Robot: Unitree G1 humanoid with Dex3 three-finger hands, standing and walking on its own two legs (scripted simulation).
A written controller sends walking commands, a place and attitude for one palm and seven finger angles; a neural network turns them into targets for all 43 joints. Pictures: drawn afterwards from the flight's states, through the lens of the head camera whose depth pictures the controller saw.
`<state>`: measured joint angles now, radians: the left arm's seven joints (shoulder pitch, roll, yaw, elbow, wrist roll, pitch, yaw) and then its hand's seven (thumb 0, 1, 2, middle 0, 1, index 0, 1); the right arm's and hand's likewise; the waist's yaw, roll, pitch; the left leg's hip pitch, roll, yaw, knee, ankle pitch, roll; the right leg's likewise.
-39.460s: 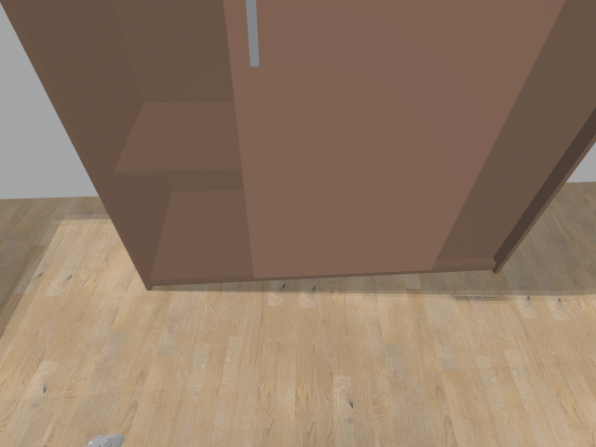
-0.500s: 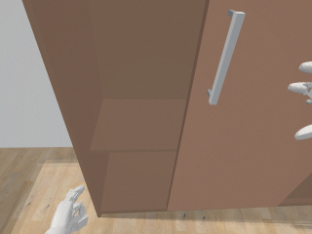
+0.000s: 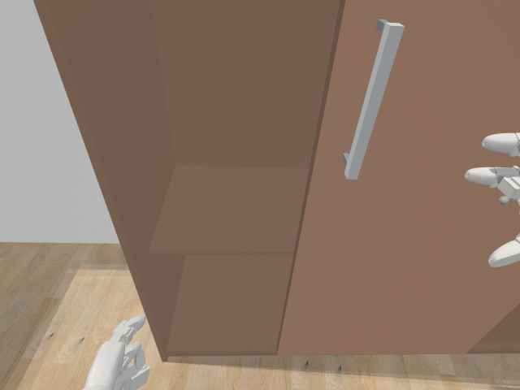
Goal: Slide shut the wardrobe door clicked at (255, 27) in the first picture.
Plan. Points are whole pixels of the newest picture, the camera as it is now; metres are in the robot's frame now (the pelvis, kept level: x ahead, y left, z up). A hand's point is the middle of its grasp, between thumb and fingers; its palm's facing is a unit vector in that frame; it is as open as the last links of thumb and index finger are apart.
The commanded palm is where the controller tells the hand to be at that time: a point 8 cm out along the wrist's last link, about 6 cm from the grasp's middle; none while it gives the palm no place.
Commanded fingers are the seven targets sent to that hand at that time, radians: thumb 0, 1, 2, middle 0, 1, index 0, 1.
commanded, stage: draw the hand back to the body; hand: right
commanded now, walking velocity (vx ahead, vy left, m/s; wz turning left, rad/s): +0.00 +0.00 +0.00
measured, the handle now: (365, 106) +0.47 -0.15 +0.27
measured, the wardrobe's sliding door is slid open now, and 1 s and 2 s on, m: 0.41 0.41 0.41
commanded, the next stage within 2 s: step back with the hand held close in 1.34 s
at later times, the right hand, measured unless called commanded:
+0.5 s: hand out of the picture +0.20 -0.27 +0.21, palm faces +0.50 +0.84 -0.22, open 13.3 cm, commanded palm +0.17 -0.30 +0.22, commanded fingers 0.00 -0.10 -0.51 0.23 0.77 0.23 0.77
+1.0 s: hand (494, 303) +0.18 -0.26 +0.16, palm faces +0.45 +0.82 -0.35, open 8.5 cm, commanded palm +0.14 -0.29 +0.18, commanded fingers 0.00 -0.90 -0.90 0.20 0.30 0.20 0.30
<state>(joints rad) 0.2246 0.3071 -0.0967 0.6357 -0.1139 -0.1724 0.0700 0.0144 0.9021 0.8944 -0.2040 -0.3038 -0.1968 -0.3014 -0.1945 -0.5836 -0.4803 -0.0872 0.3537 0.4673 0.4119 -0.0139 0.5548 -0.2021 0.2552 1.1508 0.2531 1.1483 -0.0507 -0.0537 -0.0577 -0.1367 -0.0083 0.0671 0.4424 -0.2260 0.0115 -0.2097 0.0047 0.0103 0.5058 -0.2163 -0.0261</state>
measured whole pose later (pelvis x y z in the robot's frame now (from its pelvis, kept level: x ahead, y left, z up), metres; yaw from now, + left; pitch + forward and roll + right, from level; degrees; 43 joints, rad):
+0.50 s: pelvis -0.01 +0.00 +0.00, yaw -1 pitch -7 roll +2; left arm 0.24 0.22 -0.06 0.68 -0.02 -0.16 0.03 0.01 0.90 0.89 -0.21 -0.30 -0.20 -0.30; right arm 0.19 -0.37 -0.37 -0.34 0.13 -0.08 -0.07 -0.01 0.24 -0.36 0.25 0.96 0.24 0.96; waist -0.09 -0.04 0.01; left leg -0.12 -0.01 0.08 0.46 -0.23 0.01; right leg -0.20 0.01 0.03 0.54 -0.22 -0.03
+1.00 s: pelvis +0.01 +0.00 +0.00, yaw +0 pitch -7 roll +2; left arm 0.22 0.24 0.00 0.67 0.01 -0.16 0.04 0.01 0.90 0.89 -0.20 -0.30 -0.20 -0.30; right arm 0.50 -0.36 -0.34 -0.39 0.08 -0.20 -0.09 0.01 -0.65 -0.79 0.22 0.44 0.22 0.44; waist -0.08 -0.04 0.01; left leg -0.06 -0.02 0.07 0.40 -0.23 0.02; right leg -0.14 -0.01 0.02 0.49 -0.24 -0.02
